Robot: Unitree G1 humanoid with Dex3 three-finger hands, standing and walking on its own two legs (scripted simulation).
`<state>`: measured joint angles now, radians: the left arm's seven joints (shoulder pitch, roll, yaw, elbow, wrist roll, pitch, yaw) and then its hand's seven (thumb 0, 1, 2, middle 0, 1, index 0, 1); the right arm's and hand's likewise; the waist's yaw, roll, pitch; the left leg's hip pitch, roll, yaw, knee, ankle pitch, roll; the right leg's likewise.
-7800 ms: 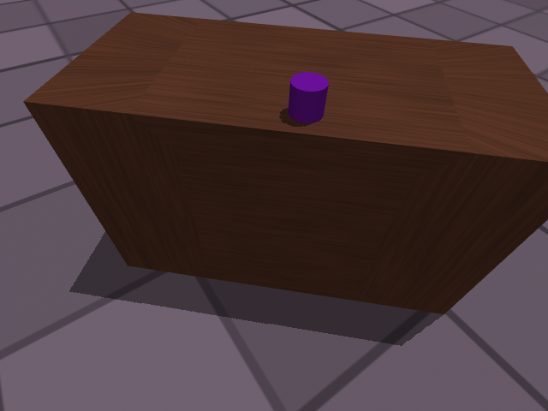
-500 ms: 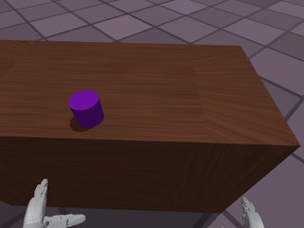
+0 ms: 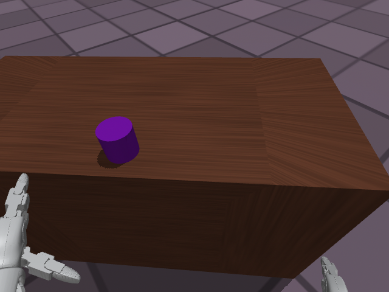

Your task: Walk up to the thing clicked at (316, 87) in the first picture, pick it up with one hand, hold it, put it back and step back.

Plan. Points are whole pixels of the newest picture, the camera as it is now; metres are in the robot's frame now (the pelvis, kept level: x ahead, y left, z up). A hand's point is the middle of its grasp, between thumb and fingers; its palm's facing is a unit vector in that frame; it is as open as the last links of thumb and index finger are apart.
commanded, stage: rise first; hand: left
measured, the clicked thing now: (118, 140) +0.44 +0.23 +0.06
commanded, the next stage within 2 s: go down in 1.00 s
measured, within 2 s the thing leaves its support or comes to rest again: neither
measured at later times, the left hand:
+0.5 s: hand (20, 225) +0.18 +0.28 +0.15, palm faces +0.43 -0.77 -0.47, open 17.6 cm
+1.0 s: hand (0, 210) +0.18 +0.29 +0.19, palm faces +0.48 -0.75 -0.47, open 17.7 cm
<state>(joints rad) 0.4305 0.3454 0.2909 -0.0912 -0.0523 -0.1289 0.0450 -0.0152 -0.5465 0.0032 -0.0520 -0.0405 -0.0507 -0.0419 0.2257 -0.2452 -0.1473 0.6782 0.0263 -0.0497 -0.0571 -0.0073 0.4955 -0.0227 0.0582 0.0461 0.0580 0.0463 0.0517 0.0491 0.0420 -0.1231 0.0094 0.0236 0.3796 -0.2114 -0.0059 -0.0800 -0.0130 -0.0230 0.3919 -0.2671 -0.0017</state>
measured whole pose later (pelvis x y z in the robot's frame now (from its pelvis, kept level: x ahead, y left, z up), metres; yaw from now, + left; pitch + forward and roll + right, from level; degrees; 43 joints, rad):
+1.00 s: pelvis -0.02 +0.00 +0.00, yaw +1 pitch -4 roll +0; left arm 0.36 0.41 0.45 -0.26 -0.06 -0.33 0.03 -0.02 -0.61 0.07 -0.06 -0.05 -0.05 -0.07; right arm 0.24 -0.24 -0.19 0.67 0.04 -0.12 -0.04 -0.01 0.48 -0.06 0.06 0.05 0.06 0.05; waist 0.07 0.05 0.05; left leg -0.12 0.00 0.02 0.38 -0.19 0.00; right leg -0.07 -0.02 -0.03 0.39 -0.25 0.00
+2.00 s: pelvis -0.01 +0.02 +0.00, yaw +0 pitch +0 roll +0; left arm -0.15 0.56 0.61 0.26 -0.20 -0.10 -0.34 -0.02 -0.53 0.07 -0.05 -0.02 -0.04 -0.03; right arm 0.21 -0.23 -0.10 0.74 0.04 -0.13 -0.10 -0.01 0.50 -0.06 0.06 0.05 0.06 0.05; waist 0.03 0.01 -0.05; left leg -0.23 0.00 0.03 0.47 -0.24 0.02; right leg -0.17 -0.03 -0.02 0.44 -0.27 0.02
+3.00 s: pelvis +0.00 +0.02 +0.00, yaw +1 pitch +6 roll -1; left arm -0.55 0.82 0.64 0.88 -0.20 0.02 -0.58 -0.02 -0.61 0.05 -0.05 -0.01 -0.04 -0.03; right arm 0.16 -0.23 0.01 0.83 0.02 -0.22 -0.19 -0.01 0.51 -0.06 0.06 0.05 0.06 0.05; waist -0.02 0.01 -0.11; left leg -0.35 0.00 0.01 0.48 -0.24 0.02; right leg -0.27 -0.02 -0.03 0.43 -0.26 0.02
